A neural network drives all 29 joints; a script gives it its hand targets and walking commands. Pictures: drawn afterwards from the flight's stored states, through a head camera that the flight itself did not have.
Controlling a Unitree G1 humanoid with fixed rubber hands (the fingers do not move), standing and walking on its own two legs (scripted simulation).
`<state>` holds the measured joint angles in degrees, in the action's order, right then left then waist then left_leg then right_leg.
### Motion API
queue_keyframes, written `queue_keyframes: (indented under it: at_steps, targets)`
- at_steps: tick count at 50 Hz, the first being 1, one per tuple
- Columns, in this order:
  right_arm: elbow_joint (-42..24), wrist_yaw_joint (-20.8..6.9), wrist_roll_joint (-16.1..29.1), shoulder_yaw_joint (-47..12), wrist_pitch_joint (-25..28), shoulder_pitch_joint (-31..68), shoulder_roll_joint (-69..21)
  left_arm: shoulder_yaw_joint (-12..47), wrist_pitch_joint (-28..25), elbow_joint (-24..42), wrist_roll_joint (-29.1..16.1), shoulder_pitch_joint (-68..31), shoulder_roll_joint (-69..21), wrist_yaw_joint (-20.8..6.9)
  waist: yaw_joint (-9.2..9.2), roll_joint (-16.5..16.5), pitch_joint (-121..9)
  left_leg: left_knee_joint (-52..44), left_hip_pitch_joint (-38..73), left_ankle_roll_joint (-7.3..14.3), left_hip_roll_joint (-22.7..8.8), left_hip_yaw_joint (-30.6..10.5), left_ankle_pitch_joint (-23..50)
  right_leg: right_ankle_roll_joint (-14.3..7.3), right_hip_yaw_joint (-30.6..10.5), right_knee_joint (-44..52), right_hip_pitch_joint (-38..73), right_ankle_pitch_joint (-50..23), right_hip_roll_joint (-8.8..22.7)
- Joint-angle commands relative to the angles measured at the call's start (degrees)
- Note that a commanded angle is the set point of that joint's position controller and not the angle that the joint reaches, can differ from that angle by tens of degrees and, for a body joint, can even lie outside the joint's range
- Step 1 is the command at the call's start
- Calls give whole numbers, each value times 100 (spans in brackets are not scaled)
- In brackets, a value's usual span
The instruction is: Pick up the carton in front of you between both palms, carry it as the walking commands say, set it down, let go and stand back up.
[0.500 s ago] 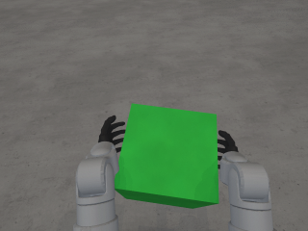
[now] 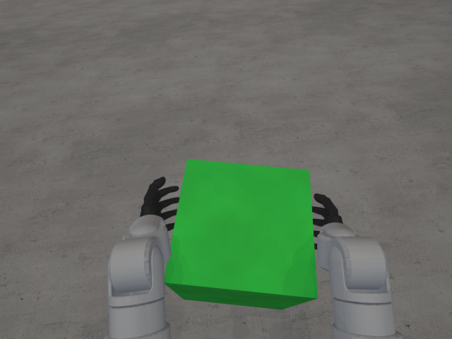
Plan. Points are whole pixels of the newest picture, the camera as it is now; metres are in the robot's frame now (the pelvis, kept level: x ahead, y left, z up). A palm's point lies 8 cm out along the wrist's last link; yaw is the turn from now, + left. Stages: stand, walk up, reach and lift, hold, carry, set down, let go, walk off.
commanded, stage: carry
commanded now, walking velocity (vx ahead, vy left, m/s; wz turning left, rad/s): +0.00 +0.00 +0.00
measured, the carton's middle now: (239, 242) +0.32 +0.01 +0.00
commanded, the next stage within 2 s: none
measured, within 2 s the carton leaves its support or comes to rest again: neither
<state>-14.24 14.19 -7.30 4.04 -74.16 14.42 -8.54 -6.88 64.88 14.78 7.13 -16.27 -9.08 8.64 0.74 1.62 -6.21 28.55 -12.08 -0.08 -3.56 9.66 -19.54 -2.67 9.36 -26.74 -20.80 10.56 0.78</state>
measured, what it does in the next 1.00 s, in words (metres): stands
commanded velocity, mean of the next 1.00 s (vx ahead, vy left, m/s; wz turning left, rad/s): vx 0.00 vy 0.00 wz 0.00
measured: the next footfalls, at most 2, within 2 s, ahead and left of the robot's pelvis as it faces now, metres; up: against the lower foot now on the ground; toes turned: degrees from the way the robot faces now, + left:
none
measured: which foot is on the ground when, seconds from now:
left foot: down 0.00-1.00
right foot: down 0.00-1.00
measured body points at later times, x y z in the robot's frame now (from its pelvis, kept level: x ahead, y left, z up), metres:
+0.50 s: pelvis +0.05 +0.00 +0.00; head +0.05 +0.00 +0.45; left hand +0.36 +0.15 +0.07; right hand +0.34 -0.14 +0.04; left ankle -0.07 +0.10 -0.73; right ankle +0.03 -0.09 -0.73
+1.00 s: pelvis +0.01 +0.01 +0.00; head -0.03 +0.01 +0.44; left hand +0.30 +0.18 +0.02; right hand +0.31 -0.13 +0.03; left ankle -0.07 +0.10 -0.74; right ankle +0.03 -0.09 -0.74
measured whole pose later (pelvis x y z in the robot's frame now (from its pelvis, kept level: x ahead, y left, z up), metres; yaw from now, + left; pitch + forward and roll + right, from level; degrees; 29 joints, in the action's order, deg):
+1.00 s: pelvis +0.01 +0.01 +0.00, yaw +1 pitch +2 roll +0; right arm 13.0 3.2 -15.4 8.7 -40.3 12.9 -8.2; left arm -11.7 36.4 -16.4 14.4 -12.2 -8.1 1.7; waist 0.6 1.0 -6.8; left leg 29.9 -8.3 1.2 -1.9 9.3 -23.1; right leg -1.1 9.1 -31.7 -18.7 14.4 2.9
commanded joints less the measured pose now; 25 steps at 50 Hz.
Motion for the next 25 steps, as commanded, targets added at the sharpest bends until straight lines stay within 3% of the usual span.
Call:
queue_keyframes:
  at_steps: [1,2,3,4,5,6,7,8,9,11,12,13,14,15,16,18,19,20,21,22,23,24,25]
  targets:
    - [-767,-2236,2440,-3610,249,3401,-5082,3302,691,-1298,-2160,-1099,-5718,-1920,-118,-637,-1859,-170,130,-185,-301,-256,1364,-214,-1103,-77,1939,-5028,1238]
    - [-604,-2291,2487,-3621,254,3327,-5143,3418,707,-1371,-2167,-1220,-5805,-1895,-118,-594,-1890,-110,121,-244,-223,-286,1562,-248,-1017,-192,2089,-5394,1168]
    - [-701,-2342,2463,-3629,284,3385,-5303,3435,646,-1185,-2127,-1314,-5890,-1910,-103,-654,-2107,102,260,-259,-343,-356,1736,-169,-810,-260,2020,-5147,1185]
    - [-825,-2351,2580,-3637,330,3761,-5357,3401,631,-1485,-2159,-1328,-6082,-1931,-93,-764,-1934,54,238,-237,-353,-389,1839,-209,-774,-322,1898,-5175,1124]
    - [-1245,-2352,2716,-3834,405,3901,-5537,3474,540,-1300,-2157,-1350,-6425,-1917,-84,-606,-2090,-165,54,-212,-221,-312,1921,-253,-800,-530,2227,-5205,1047]
    - [-1195,-2348,2764,-3834,433,4043,-5698,3569,499,-1106,-2141,-1520,-6316,-1918,-91,-601,-2102,-176,191,-201,-329,-344,2311,-220,-733,-507,2182,-5191,1006]
    - [-941,-2355,2780,-3728,418,3954,-5594,3403,496,-1424,-2105,-1310,-6275,-1928,-110,-545,-2105,-158,301,-186,-258,-366,2327,-195,-675,-515,1971,-4972,911]
    - [-675,-2370,2591,-3831,479,3729,-5550,3463,409,-1171,-1992,-1353,-6231,-1920,-37,-346,-2034,-122,268,-214,-297,-240,2589,-224,-717,-581,1951,-4953,965]
    - [-613,-2389,2653,-3810,531,3575,-5713,3486,355,-1226,-2058,-1333,-6339,-1924,-61,-206,-2075,105,342,-177,-425,-420,3377,-172,-682,-622,1848,-4832,916]
    - [-343,-2435,2554,-3808,651,3451,-5685,3478,207,-1313,-1997,-1313,-6453,-1975,-25,-183,-2137,-28,578,-235,-337,-326,3147,-178,-533,-618,1660,-4535,844]
    - [-585,-2476,2622,-3909,827,3667,-5799,3437,94,-1268,-1913,-1295,-6387,-1983,-62,-535,-2014,84,527,-186,-473,-419,3070,-153,-538,-524,1527,-4308,864]
    - [-768,-2481,2632,-3878,898,3827,-5796,3751,46,-1435,-1984,-1319,-6481,-2000,-56,-339,-1959,-13,347,-182,-410,-387,3001,-157,-608,-593,1765,-4453,908]
    - [-429,-2465,2442,-3695,949,3607,-5646,3512,-24,-1570,-2021,-1307,-6388,-2039,-89,-291,-2092,-23,401,-178,-306,-324,2593,-194,-761,-470,1836,-4645,895]
    - [-441,-2469,2389,-3831,1085,3539,-5608,3517,-102,-1589,-2003,-1356,-6381,-2065,-88,-494,-2052,-78,407,-153,-325,-318,2610,-221,-660,-486,1828,-4674,945]
    - [-829,-2463,2419,-4021,1217,3811,-5625,3684,-249,-1279,-2058,-1299,-6415,-2098,-30,-409,-2106,133,339,-176,-322,-271,3036,-236,-702,-591,1922,-5049,952]
    - [-411,-2520,2354,-3708,1373,3479,-5584,3595,-338,-1594,-1932,-1034,-6327,-2087,-65,-339,-2048,118,424,-187,-272,-341,2808,-161,-674,-556,1852,-5237,958]
    - [-245,-2556,2358,-3723,1444,3318,-5589,3746,-483,-1514,-1867,-1149,-6177,-2076,-85,-134,-2164,-122,488,-180,-284,-358,2647,-226,-752,-516,1845,-4818,993]
    - [-256,-2570,2158,-3822,1560,3115,-5526,3784,-602,-1396,-1828,-1245,-6241,-2073,-52,-269,-2004,-287,623,-190,-408,-352,2839,-147,-636,-513,1621,-4137,896]
    - [-266,-2592,2234,-3782,1660,3309,-5480,3734,-640,-1629,-1735,-982,-6087,-2061,-99,239,-1881,-78,761,-125,-502,-433,3425,-96,-558,-487,1349,-3421,806]
    - [17,-2633,2267,-3668,1723,3028,-5484,3718,-754,-1514,-1715,-954,-6081,-2050,-65,320,-1946,-18,1054,-123,-506,-344,4048,-88,-450,-508,1108,-3241,742]
    - [-132,-2595,2096,-3682,1841,3121,-5294,3501,-798,-1813,-1578,-695,-6054,-2095,-84,321,-1833,94,1127,-79,-669,-575,4867,42,-319,-592,972,-2412,588]
    - [-200,-2584,2087,-3619,1982,3232,-5181,3443,-913,-2103,-1558,-632,-6071,-2117,-85,313,-1652,227,1167,-65,-649,-473,5353,127,-220,-581,808,-2316,505]
    - [-21,-2539,1978,-3789,2059,3138,-5217,3469,-1088,-1986,-1578,-828,-6089,-2120,-102,410,-1726,193,1252,-99,-656,-450,5508,137,-166,-420,883,-2033,466]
